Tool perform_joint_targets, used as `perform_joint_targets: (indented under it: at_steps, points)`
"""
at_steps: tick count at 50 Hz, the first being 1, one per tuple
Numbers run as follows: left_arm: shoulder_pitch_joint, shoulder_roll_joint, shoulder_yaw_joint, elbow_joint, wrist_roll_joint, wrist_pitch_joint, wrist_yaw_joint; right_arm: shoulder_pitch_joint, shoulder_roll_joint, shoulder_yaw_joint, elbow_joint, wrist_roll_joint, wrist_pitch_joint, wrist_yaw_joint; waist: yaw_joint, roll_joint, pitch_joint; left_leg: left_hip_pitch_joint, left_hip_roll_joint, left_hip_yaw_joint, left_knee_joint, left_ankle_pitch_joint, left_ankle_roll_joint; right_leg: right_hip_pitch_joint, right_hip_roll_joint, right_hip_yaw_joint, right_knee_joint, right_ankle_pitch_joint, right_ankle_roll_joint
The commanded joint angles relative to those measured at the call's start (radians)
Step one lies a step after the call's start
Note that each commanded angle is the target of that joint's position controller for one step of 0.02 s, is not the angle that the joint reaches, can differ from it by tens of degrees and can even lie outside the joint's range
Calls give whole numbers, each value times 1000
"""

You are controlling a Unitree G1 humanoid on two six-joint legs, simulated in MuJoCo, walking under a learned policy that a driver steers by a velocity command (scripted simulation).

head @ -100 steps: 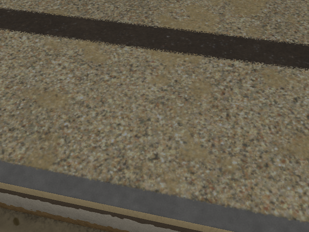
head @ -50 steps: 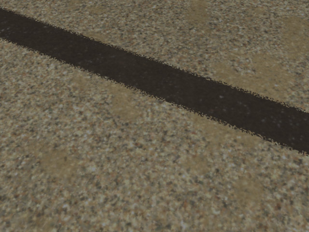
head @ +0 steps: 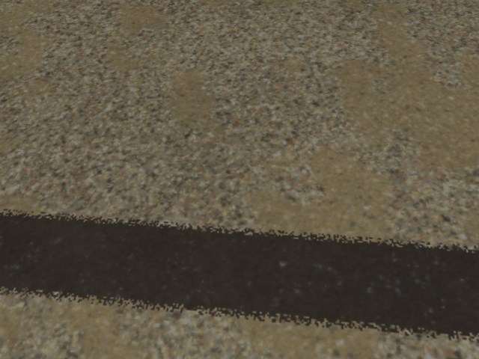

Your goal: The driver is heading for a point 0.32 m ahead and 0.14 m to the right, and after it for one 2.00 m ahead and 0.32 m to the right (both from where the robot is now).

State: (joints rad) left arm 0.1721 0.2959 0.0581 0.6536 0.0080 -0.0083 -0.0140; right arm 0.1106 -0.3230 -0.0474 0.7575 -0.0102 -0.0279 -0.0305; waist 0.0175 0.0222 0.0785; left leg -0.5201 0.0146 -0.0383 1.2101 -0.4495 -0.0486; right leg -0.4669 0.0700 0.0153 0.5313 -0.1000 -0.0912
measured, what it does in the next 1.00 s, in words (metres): walks ahead, turning right: left foot, then right foot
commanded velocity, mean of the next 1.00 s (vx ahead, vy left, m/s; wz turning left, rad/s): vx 0.24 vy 0.00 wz -0.57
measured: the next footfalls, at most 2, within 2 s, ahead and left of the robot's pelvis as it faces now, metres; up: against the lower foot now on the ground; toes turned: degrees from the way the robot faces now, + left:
left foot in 0.34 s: +0.16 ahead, +0.16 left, +0.00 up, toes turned -17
right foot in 0.78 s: +0.29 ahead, -0.20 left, +0.00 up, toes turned -31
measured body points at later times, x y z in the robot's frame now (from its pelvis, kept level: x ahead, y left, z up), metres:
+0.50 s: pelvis +0.11 +0.04 +0.01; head +0.11 +0.06 +0.46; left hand +0.35 +0.26 -0.07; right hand +0.10 -0.27 -0.08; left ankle +0.12 +0.17 -0.73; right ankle +0.12 -0.10 -0.65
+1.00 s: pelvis +0.24 -0.08 +0.01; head +0.28 -0.12 +0.45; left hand +0.54 +0.05 -0.08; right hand +0.20 -0.40 -0.10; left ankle +0.35 +0.05 -0.65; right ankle +0.25 -0.18 -0.73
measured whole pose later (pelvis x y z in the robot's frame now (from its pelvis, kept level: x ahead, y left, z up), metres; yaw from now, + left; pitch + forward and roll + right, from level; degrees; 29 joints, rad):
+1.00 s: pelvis +0.24 -0.08 +0.01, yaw -35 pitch +3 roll +0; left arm 0.16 0.29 0.06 0.61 0.01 -0.01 -0.01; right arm 0.15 -0.33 -0.05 0.71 -0.01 -0.03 -0.03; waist 0.00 0.03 0.06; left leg -0.62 0.07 -0.05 1.11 -0.39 -0.07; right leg -0.41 0.09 0.05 0.48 -0.13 -0.07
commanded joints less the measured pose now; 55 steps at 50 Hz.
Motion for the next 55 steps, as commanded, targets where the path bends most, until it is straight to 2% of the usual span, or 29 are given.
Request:
perform_joint_targets:
  at_steps: [1,5,7,12,14,16,17,18,19,20,21,22,25,28,33,36,37,38,39,40,41,42,43,44,45,47,50,52,55]
  points:
    - [-11,161,47,-94,17,-14,23,107,-96,-30,-44,-14,7,-17,-41,-113,-229,-37,23,-51,-62,73,-10,195,-243,351,-210,185,-152]
    - [0,173,56,-106,-2,5,47,61,-75,-25,-67,-9,11,-20,-22,-110,-242,-61,7,-68,-197,136,-47,201,-213,360,-201,58,-137]
    - [-5,165,56,-115,-9,15,53,37,-78,-27,-80,-5,10,-13,-12,-133,-232,-56,5,-68,-283,180,-48,179,-186,394,-240,-264,-123]
    - [43,180,64,-109,-13,22,39,-10,-77,-30,-113,5,-19,6,19,-182,-186,20,-26,-57,-482,123,-19,181,-190,492,-251,-468,-127]
    - [48,179,64,-110,-17,27,34,8,-79,-35,-114,14,-35,13,9,-191,-170,110,-42,-43,-572,94,7,150,-180,514,-242,-501,-123]
    - [16,162,58,-118,-24,36,33,98,-76,-44,-88,24,-48,19,-55,-174,-143,300,-36,-26,-757,176,48,44,-131,499,-203,-550,-89]
    - [5,131,49,-124,-28,36,33,176,-110,-58,-68,19,-51,15,-92,-120,-141,460,53,-83,-833,169,88,-95,-79,437,-91,-576,-37]
    - [45,35,27,-116,-25,33,34,267,-160,-69,-53,4,-49,11,-90,64,-203,594,275,-287,-884,-13,145,-207,30,235,255,-547,31]
    - [-19,80,34,-186,-32,13,25,259,-235,-88,-47,-27,-46,22,-73,250,-82,526,392,-604,-1000,-281,242,-453,44,135,389,-450,41]
    - [-40,136,47,-180,-23,2,20,194,-187,-81,-71,-19,-51,16,-58,206,-11,483,381,-576,-1012,-326,247,-498,-36,145,505,-359,57]
    - [-16,151,55,-155,-21,1,14,163,-134,-68,-82,-5,-52,7,-49,164,1,472,335,-475,-1012,-254,215,-499,-47,138,552,-284,75]
    - [13,147,57,-130,-17,3,11,148,-111,-58,-94,0,-49,2,-40,136,-14,465,292,-383,-1012,-171,187,-467,-64,120,592,-235,94]
    - [-10,101,47,-130,-18,-1,-1,173,-101,-49,-90,-15,-56,-5,-54,115,-8,405,249,-182,-1044,52,178,-421,-97,75,672,-92,130]
    - [-63,69,33,-140,-25,-3,-3,219,-103,-48,-73,-17,-56,-2,-85,99,-1,424,239,-66,-1055,184,188,-407,-118,51,584,-16,151]
    - [-182,18,12,-176,-24,-14,-38,225,-159,-61,-39,8,-27,-1,-112,110,25,413,224,112,-994,518,165,-215,-115,-52,250,1,135]
    - [-144,64,33,-181,-25,-7,-54,218,-205,-77,-24,37,-18,0,-73,134,-38,471,249,148,-862,824,138,-66,-73,-95,131,-61,84]
    - [-74,91,48,-161,-20,-4,-51,206,-202,-79,-22,49,-17,-1,-33,129,-86,487,241,168,-756,964,122,28,-37,-110,68,-56,56]
    - [67,132,74,-119,-18,-2,-41,198,-181,-73,-22,55,-19,-2,43,97,-163,444,207,203,-580,996,91,226,3,-118,-26,45,18]
    - [187,190,97,-96,-20,8,-16,229,-142,-60,-30,33,-31,3,99,24,-238,254,159,214,-336,780,39,484,-45,-22,-51,233,-27]
    - [186,309,103,-113,-14,9,10,306,12,-13,-82,-55,-45,19,-6,-323,-353,-120,33,182,39,-269,-23,807,-347,367,98,818,-169]
    - [183,284,90,-159,-1,-4,-1,324,-80,-14,-75,-20,-58,27,53,-276,-626,-160,-25,-43,233,-294,-32,855,-494,695,-38,563,-347]
    - [154,220,75,-148,1,-11,-10,184,-145,-36,-88,24,-56,25,87,-153,-510,-217,17,-69,226,-160,-16,762,-408,564,-96,426,-290]
    - [96,186,66,-132,-18,-14,-8,135,-129,-29,-108,25,-50,14,55,-114,-365,-255,44,-40,152,-64,-7,627,-352,461,-113,321,-237]
    - [50,161,57,-137,-28,-13,-2,132,-122,-29,-92,9,-39,-2,24,-55,-282,-223,72,-40,89,-5,-12,487,-309,406,-132,284,-198]
    - [4,160,56,-141,-21,-8,1,142,-133,-34,-94,0,-26,-10,-14,-69,-234,-155,80,-47,35,27,-14,352,-284,371,-158,290,-189]
    - [-51,144,49,-140,3,-10,4,186,-115,-34,-75,-2,-7,-8,-64,-97,-223,-42,70,-26,-18,51,-14,205,-263,304,-182,366,-189]
    - [-57,106,32,-101,5,-26,10,206,-62,-17,-50,-7,2,-9,-70,-95,-256,28,72,-10,-164,124,-27,167,-248,208,-172,479,-182]
    - [-70,68,16,-73,10,-26,12,179,-25,-2,-47,-4,7,-3,-60,-108,-260,113,90,-15,-303,210,-21,137,-226,155,-185,370,-154]
    - [-59,72,11,-33,30,-24,4,113,-44,-7,-60,12,15,8,-24,-132,-203,198,80,-12,-433,265,-3,97,-238,155,-221,105,-142]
